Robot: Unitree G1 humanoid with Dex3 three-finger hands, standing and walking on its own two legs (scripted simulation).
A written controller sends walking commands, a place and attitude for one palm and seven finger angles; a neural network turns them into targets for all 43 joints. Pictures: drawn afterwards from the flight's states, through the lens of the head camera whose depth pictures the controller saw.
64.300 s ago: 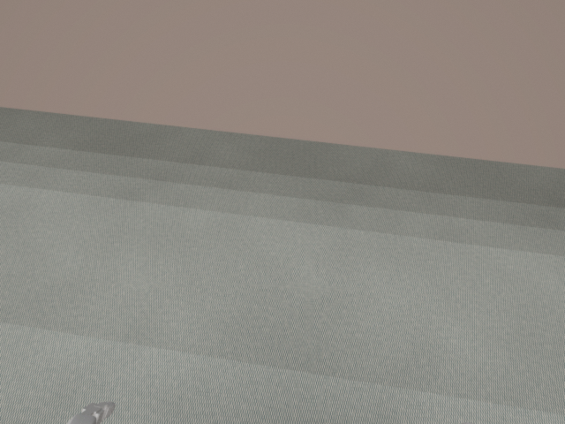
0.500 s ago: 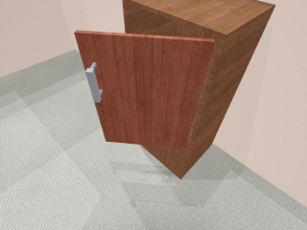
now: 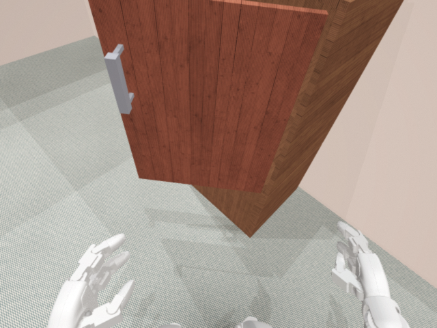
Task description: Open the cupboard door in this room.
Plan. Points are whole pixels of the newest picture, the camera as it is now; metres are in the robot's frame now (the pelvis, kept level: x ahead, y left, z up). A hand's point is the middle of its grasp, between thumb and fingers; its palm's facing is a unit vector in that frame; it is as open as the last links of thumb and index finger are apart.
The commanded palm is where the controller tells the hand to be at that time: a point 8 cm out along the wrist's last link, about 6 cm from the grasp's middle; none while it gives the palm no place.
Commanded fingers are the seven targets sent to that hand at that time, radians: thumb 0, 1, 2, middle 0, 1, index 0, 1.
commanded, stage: raise the hand with hooked fingers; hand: left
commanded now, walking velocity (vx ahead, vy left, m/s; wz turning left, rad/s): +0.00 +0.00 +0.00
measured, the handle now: (122, 80) +0.57 +0.27 +0.11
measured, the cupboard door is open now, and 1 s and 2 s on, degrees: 39 39 39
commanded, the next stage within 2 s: move the hooked fingers beside the handle in 1.64 s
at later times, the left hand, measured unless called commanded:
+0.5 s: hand (69, 242) +0.22 +0.25 +0.08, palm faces +0.09 -0.99 -0.09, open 11.8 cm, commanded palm +0.19 +0.29 +0.08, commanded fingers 0.00 -0.24 0.41 -0.28 -1.03 -0.28 -1.03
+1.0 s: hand (41, 199) +0.27 +0.30 +0.11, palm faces +0.03 -1.00 -0.06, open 13.9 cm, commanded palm +0.25 +0.35 +0.12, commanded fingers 0.00 -0.50 0.30 -0.30 -1.20 -0.30 -1.20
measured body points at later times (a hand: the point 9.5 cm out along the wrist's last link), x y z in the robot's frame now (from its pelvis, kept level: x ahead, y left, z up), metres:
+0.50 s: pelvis +0.01 +0.02 +0.01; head +0.06 +0.02 +0.46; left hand +0.21 +0.30 +0.08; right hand +0.16 -0.22 -0.08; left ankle -0.03 +0.10 -0.68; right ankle +0.04 -0.07 -0.68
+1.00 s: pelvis +0.01 +0.03 +0.03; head +0.04 +0.03 +0.48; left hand +0.26 +0.35 +0.11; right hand +0.19 -0.20 -0.04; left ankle -0.03 +0.10 -0.68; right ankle +0.04 -0.07 -0.68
